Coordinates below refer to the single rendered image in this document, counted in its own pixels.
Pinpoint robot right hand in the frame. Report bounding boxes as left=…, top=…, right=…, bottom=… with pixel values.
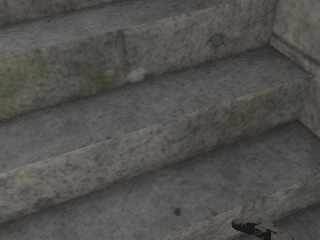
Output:
left=231, top=217, right=294, bottom=240

